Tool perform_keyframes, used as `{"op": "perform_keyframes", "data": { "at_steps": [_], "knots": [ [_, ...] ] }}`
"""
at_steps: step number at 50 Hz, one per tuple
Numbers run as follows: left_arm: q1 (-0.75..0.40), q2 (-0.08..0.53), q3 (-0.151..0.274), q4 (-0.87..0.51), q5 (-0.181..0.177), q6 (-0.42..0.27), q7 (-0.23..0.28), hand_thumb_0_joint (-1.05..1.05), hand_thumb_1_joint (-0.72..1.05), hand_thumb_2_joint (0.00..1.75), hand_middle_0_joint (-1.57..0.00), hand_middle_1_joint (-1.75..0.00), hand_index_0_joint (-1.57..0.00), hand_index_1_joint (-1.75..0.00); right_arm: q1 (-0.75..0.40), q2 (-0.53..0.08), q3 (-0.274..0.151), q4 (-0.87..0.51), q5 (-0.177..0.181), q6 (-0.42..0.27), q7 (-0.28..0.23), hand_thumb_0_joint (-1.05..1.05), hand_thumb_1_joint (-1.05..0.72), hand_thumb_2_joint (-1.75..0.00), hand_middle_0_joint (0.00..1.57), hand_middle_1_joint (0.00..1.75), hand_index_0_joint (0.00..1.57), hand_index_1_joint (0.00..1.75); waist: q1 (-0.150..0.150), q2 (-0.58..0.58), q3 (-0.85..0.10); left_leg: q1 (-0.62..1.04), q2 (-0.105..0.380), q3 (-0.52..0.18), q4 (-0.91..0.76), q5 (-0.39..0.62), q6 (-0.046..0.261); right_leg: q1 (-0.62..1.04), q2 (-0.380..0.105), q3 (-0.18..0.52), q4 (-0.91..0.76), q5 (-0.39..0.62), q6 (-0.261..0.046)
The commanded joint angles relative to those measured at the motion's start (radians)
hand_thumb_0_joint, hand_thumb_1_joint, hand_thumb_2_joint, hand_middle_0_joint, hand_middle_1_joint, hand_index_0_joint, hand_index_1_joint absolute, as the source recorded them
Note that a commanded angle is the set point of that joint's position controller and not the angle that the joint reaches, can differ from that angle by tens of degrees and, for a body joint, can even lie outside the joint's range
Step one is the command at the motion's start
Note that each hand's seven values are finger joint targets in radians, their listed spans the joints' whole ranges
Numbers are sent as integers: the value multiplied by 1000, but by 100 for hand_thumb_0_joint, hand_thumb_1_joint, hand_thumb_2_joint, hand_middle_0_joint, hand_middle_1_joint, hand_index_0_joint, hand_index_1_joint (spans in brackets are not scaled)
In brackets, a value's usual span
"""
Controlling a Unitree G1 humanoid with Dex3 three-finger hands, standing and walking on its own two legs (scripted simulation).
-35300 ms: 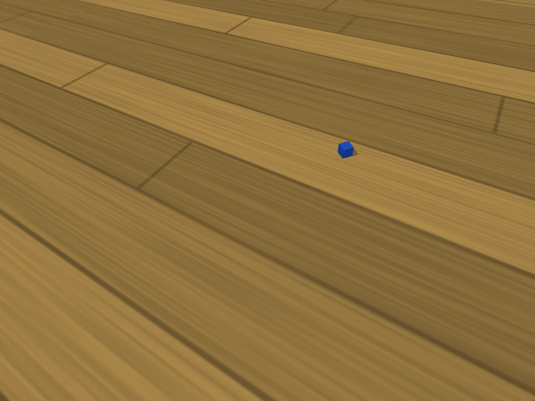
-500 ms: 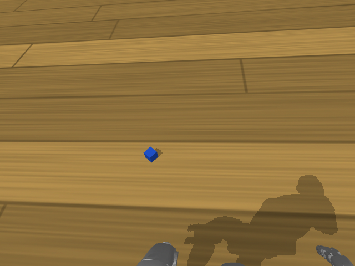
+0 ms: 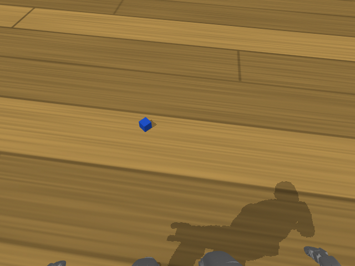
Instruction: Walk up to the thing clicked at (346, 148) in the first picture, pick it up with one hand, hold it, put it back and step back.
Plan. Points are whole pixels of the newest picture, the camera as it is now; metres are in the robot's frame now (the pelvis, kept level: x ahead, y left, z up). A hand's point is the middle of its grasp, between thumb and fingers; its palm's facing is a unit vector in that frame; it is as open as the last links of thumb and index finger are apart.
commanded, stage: step back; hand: left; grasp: from above
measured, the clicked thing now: (145, 124) +1.03 +0.21 -0.73
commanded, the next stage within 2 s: stand in 1.26 s
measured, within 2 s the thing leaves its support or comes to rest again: neither
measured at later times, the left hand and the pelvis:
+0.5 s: hand out of the picture -0.02 +0.29 -0.15, palm faces +0.00 -0.91 -0.41, open 7.4 cm; pelvis -0.07 +0.01 +0.00, yaw +0 degrees
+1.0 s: hand out of the picture +0.08 +0.26 -0.15, palm faces +0.05 -0.94 -0.34, open 7.4 cm; pelvis -0.02 +0.00 +0.00, yaw +2 degrees
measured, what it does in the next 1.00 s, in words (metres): steps on the spot: right foot, then left foot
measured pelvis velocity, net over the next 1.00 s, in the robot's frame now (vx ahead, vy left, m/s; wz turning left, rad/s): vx -0.02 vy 0.00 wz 0.04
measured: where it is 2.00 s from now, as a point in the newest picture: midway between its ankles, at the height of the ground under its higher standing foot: outside the picture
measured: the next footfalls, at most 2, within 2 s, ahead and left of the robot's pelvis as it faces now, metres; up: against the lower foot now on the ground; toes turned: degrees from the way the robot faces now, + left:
right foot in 0.08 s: -0.04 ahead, -0.14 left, +0.00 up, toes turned +0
left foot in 0.40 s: +0.01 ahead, +0.13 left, +0.00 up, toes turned +1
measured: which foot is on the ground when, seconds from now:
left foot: down 0.00-0.14, up 0.16-0.38, down 0.40-1.00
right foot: up 0.00-0.06, down 0.08-0.42, up 0.44-0.66, down 0.68-1.00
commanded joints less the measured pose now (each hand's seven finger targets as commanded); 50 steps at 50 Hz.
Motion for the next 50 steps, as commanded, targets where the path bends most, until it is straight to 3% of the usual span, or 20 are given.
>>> {"op": "perform_keyframes", "data": {
  "at_steps": [1, 4, 6, 7, 8, 11, 15, 19, 20, 22, 23, 24, 27, 31, 34, 36, 37, 45, 47, 50],
  "knots": [
    [29, 172, 37, -39, -1, -72, 8, 0, 90, 90, -20, -30, -20, -30, -5, -248, -76, -70, -1, -15, -11, 0, -90, -90, 20, 30, 20, 30, -40, 237, -219, 291, 195, -184, -105, 8, 192, 13, -90, -68, -476, -27, 6],
    [125, 171, 47, 58, 14, -100, 17, 0, 90, 90, -20, -30, -20, -30, -8, -249, -73, -48, 4, 14, 4, 0, -90, -90, 20, 30, 20, 30, -11, 161, -215, 116, 128, -107, 27, -100, 123, 261, -47, -124, -824, 193, -20],
    [118, 285, 72, 54, 36, -112, 19, 0, 90, 90, -20, -30, -20, -30, -21, -152, -39, -77, 13, 9, 9, 0, -90, -90, 20, 30, 20, 30, 7, -116, -136, -248, -27, -77, 212, -310, 12, 294, -297, 348, -824, -52, -111],
    [28, 390, 88, 16, 40, -103, 23, 0, 90, 90, -20, -30, -20, -30, -102, -211, -66, -84, 6, 11, -4, 0, -90, -90, 20, 30, 20, 30, 54, -179, -56, -153, -15, -170, 323, -351, -19, -32, -490, 539, -897, -233, -253],
    [-64, 375, 87, -3, 35, -106, 25, 0, 90, 90, -20, -30, -20, -30, -91, -260, -88, -61, 7, 12, 0, 0, -90, -90, 20, 30, 20, 30, 16, -153, 32, -66, 19, -220, 434, -291, -24, -188, -508, 531, -925, -325, -268],
    [-81, 251, 60, 8, 26, -118, 24, 0, 90, 90, -20, -30, -20, -30, -30, -208, -66, -8, 30, -7, 12, 0, -90, -90, 20, 30, 20, 30, -26, -62, 7, -117, -67, -168, 401, -175, -34, 18, -306, 163, -795, 31, -179],
    [55, 278, 71, 41, 34, -118, 10, 0, 90, 90, -20, -30, -20, -30, -73, -200, -56, -16, 10, -32, 22, 0, -90, -90, 20, 30, 20, 30, 60, -153, -22, -164, -45, -89, 196, -247, -48, 184, -296, 169, -792, -113, -170],
    [1, 259, 60, 22, 24, -93, -4, 0, 90, 90, -20, -30, -20, -30, 41, -190, -69, 43, 6, -70, 23, 0, -90, -90, 20, 30, 20, 30, -2, -137, -99, 119, -67, 18, -211, -151, -22, 150, -281, 57, -641, 75, -151],
    [40, 202, 38, 26, 22, -89, -5, 0, 90, 90, -20, -30, -20, -30, 67, -206, -83, 60, 2, -80, 16, 0, -90, -90, 20, 30, 20, 30, -1, -41, -149, 272, -40, -63, -237, -75, -9, 83, -235, -6, -490, 195, -111],
    [1, 152, 23, 13, 0, -88, -4, 0, 90, 90, -20, -30, -20, -30, 115, -351, -111, 55, -8, -89, 8, 0, -90, -90, 20, 30, 20, 30, -37, 211, -138, 329, 302, -631, -364, -397, 166, -243, -71, -158, -184, -67, -36],
    [-68, 241, 46, 15, 11, -91, 2, 0, 90, 90, -20, -30, -20, -30, 120, -380, -121, 60, 4, -87, 11, 0, -90, -90, 20, 30, 20, 30, -62, 152, -70, 186, 337, -666, -377, -471, 243, -192, -132, -48, -150, -99, -45],
    [-67, 259, 47, 15, 6, -95, -3, 0, 90, 90, -20, -30, -20, -30, 91, -350, -115, 54, 4, -83, 11, 0, -90, -90, 20, 30, 20, 30, -42, 129, -26, 122, 320, -594, -372, -459, 247, -158, -143, -41, -134, -83, -48],
    [4, 210, 40, 41, 0, -103, -20, 0, 90, 90, -20, -30, -20, -30, 45, -256, -83, 40, 1, -94, 6, 0, -90, -90, 20, 30, 20, 30, -7, 166, -32, 160, 179, -327, -299, -176, 156, -132, -153, -84, -258, 37, -42],
    [-23, 175, 38, 57, -2, -106, -22, 0, 90, 90, -20, -30, -20, -30, 41, -250, -76, 41, 6, -84, 5, 0, -90, -90, 20, 30, 20, 30, -23, 227, -87, 61, 153, -240, -229, 8, 134, 95, -104, -151, -472, 103, -30],
    [95, 183, 45, 119, 3, -119, 2, 0, 90, 90, -20, -30, -20, -30, -17, -164, -38, 22, 34, -61, -1, 0, -90, -90, 20, 30, 20, 30, 65, 116, -161, -65, 75, -144, 10, 25, 53, 379, -103, -128, -703, 329, -35],
    [45, 297, 67, 90, 20, -125, 11, 0, 90, 90, -20, -30, -20, -30, 45, -103, -13, 20, 38, -57, -13, 0, -90, -90, 20, 30, 20, 30, 41, -131, -176, -186, -80, -105, 214, -322, -16, 352, -426, 331, -855, 143, -145],
    [-62, 313, 64, 65, 20, -121, 5, 0, 90, 90, -20, -30, -20, -30, 73, -183, -42, 63, 29, -45, -19, 0, -90, -90, 20, 30, 20, 30, 13, -69, -150, -65, -20, -107, 299, -384, -16, 168, -496, 370, -870, -46, -233],
    [-153, 228, 34, 76, 2, -106, -6, 0, 90, 90, -20, -30, -20, -30, 125, -160, -35, 152, 16, -72, -10, 0, -90, -90, 20, 30, 20, 30, -37, -111, -134, 132, -19, 2, -150, -48, -14, 120, -301, 12, -658, 383, -128],
    [-140, 169, 16, 76, -12, -103, -6, 0, 90, 90, -20, -30, -20, -30, 95, -197, -47, 151, 3, -84, -18, 0, -90, -90, 20, 30, 20, 30, -19, 3, -191, 190, 93, -153, -201, 234, 19, 141, -230, -68, -520, 535, -60],
    [-126, 176, 12, 121, -20, -101, -1, 0, 90, 90, -20, -30, -20, -30, -78, -235, -41, 131, 16, -82, -10, 0, -90, -90, 20, 30, 20, 30, 30, 84, -161, 50, 165, -189, -155, 189, 75, 247, -167, -109, -614, 274, -35]
  ]
}}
